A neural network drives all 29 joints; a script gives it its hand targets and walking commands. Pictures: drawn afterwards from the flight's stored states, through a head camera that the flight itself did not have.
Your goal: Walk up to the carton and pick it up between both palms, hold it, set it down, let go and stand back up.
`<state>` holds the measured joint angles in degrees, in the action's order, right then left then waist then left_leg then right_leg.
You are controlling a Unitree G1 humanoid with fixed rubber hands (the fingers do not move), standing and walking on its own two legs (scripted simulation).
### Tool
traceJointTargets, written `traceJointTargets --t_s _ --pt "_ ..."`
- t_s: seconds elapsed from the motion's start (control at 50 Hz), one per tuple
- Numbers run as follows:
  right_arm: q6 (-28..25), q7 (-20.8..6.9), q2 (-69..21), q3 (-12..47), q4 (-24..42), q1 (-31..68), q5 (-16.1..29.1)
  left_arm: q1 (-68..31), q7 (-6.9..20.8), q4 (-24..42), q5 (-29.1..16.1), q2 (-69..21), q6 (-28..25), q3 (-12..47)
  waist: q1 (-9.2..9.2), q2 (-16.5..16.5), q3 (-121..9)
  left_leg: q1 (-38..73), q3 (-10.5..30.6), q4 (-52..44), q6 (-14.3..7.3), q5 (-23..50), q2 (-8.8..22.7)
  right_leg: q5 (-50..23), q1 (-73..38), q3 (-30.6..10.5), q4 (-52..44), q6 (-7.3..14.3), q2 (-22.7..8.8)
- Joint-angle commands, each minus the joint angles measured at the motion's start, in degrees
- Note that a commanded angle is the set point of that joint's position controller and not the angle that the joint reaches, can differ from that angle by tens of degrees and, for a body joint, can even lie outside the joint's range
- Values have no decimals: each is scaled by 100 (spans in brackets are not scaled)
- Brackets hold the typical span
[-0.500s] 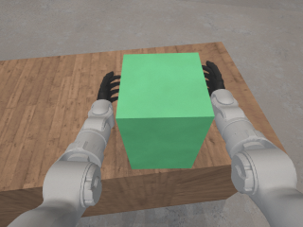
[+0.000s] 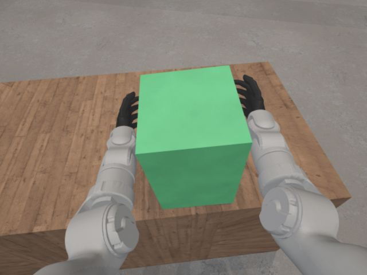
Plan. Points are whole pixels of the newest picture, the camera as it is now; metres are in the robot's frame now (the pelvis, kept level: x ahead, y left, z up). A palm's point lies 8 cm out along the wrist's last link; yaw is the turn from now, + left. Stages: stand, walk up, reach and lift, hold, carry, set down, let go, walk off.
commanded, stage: reach and lift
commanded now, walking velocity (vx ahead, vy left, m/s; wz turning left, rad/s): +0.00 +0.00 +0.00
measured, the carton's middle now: (191, 145) +0.43 -0.01 +0.03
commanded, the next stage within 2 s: none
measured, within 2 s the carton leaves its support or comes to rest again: leaves its support in 0.86 s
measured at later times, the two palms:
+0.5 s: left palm (134, 127) +0.44 +0.12 +0.09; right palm (261, 118) +0.45 -0.17 +0.10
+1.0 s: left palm (118, 131) +0.42 +0.15 +0.10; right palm (250, 113) +0.44 -0.13 +0.13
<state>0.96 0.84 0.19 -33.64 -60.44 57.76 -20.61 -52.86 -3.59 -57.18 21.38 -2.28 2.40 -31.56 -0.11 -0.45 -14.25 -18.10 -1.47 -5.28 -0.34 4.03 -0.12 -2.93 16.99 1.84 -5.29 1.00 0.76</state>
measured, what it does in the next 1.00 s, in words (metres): stands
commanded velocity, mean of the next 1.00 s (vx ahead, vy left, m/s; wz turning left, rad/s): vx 0.00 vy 0.00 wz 0.00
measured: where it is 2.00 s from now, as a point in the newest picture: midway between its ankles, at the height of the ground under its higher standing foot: outside the picture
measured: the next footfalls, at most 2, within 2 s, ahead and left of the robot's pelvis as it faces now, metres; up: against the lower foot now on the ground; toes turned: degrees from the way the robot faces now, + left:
none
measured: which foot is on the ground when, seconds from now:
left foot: down 0.00-1.00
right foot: down 0.00-1.00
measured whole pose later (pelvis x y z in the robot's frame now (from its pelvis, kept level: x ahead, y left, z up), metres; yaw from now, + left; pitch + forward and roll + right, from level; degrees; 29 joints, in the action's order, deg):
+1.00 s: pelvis +0.00 +0.00 +0.00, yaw +0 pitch +17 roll +0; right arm 8.5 3.7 -2.9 -25.8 -49.5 51.9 -17.3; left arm -47.4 -2.5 -48.4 17.2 -2.1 8.6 -25.9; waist 1.1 0.1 -13.7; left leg -15.3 -1.4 -5.1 -0.1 4.0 0.3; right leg -2.8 14.2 1.9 -5.1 1.3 1.2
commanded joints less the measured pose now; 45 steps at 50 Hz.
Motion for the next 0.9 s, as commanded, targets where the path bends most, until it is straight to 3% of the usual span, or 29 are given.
traceJointTargets --t_s 0.0,0.02,0.06,0.08,0.18,0.22,0.28,0.34,0.36,0.38,0.4,0.44,0.48,0.5,0.64,0.66,0.72,0.74,0.82,0.84,0.88 --pt "-147 -859 -2228 715 178 1781 -413 -2239 872 454 422 -2303 -245 914 -91 -175 -1964 1759 91 66 14 1836 -8 -1613 -844 -59 -228 19 46" --pt "-143 -855 -2274 793 350 1737 -401 -2172 878 501 425 -2251 -239 934 -21 0 -2048 1756 104 26 -32 1789 24 -1626 -1013 -72 -205 -16 40" --pt "-136 -816 -2340 935 463 1535 -372 -1986 886 488 374 -2271 -246 985 -39 -10 -1886 1675 71 11 -90 1801 12 -1685 -1001 -89 -153 16 10" --pt "-136 -803 -2349 1044 466 1526 -331 -1967 876 628 363 -2235 -273 1054 60 -128 -1978 1634 18 20 -79 1732 -8 -1639 -1198 -150 -160 -19 2" --pt "-68 -758 -2601 1443 583 1488 -219 -1727 805 493 250 -2432 -237 982 152 303 -2041 1474 36 -72 -209 1808 59 -2108 -1612 -115 99 -86 30" --pt "-48 -756 -2631 1406 461 1419 -268 -1776 792 449 312 -2374 -215 995 177 226 -1849 1273 -12 -143 -254 1686 19 -2186 -1685 -162 171 -93 -16" --pt "-83 -708 -2533 1319 394 1352 -302 -1682 735 382 466 -2292 -203 928 257 -40 -1776 1238 -46 -27 -132 1761 17 -1954 -1494 -153 90 -89 17" --pt "-162 -664 -2753 1446 550 1589 -369 -1889 757 327 403 -2500 -317 826 159 291 -2119 1191 -33 47 -267 1750 -9 -2288 -1554 -169 304 -136 -19" --pt "-165 -639 -2740 1457 561 1646 -381 -1939 769 396 360 -2412 -343 882 161 289 -2157 1060 6 -18 -306 1581 3 -2266 -1582 -185 319 -116 -14" --pt "-195 -600 -2776 1476 398 1608 -298 -2028 754 309 364 -2333 -356 862 203 64 -1997 883 -53 3 -272 1659 -21 -2355 -1650 -210 386 -87 -67" --pt "-218 -604 -2828 1509 460 1654 -290 -2040 755 348 418 -2439 -381 814 209 166 -2302 1024 -38 -43 -290 1557 -1 -2389 -1744 -164 401 -138 -61" --pt "-287 -546 -2749 1366 505 1665 -312 -2143 736 307 435 -2431 -427 877 155 5 -2371 970 3 32 -173 1794 -13 -2457 -1722 -161 348 -88 -22" --pt "-281 -523 -2846 1484 554 1895 -340 -2317 734 328 392 -2492 -429 909 90 336 -2717 1258 53 36 -232 1989 40 -2627 -1571 -145 456 -147 -28" --pt "-258 -520 -2909 1567 571 1941 -255 -2389 747 289 214 -2534 -391 968 153 397 -2764 1223 30 106 -198 2027 -1 -2572 -1700 -169 439 -135 -16" --pt "-175 -511 -3047 1739 542 2194 -91 -2560 717 327 310 -2596 -322 1052 285 127 -2706 1014 -33 113 -243 1817 -14 -2447 -1863 -263 483 -91 -44" --pt "-108 -525 -3041 1876 554 2229 39 -2529 692 309 156 -2555 -272 1024 336 356 -2669 1033 5 120 -230 1793 -54 -2452 -1911 -231 555 -114 -41" --pt "-23 -482 -3075 1879 802 2366 93 -2840 701 597 72 -2665 -184 1240 213 121 -2929 1084 38 222 -173 2080 -45 -2649 -1949 -238 541 -82 25" --pt "33 -443 -3085 1992 901 2299 172 -2844 720 685 -59 -2712 -149 1315 239 274 -3130 1261 69 226 -206 2032 -38 -2591 -2066 -202 585 -106 1" --pt "262 -387 -3214 2211 1023 2385 288 -3189 708 1075 -372 -2728 0 1791 109 205 -3364 1475 85 369 -169 2460 -23 -2813 -2092 -183 714 -109 5" --pt "295 -382 -3208 2207 1192 2477 374 -3112 701 1003 -340 -2788 105 1799 115 -74 -3307 1568 86 392 -154 2567 -39 -2910 -2025 -296 727 -99 -40" --pt "465 -403 -3115 2296 1247 2433 378 -3167 683 1380 -530 -2743 213 1971 55 189 -3312 1625 101 437 -140 2472 -56 -2789 -2246 -179 718 -99 27"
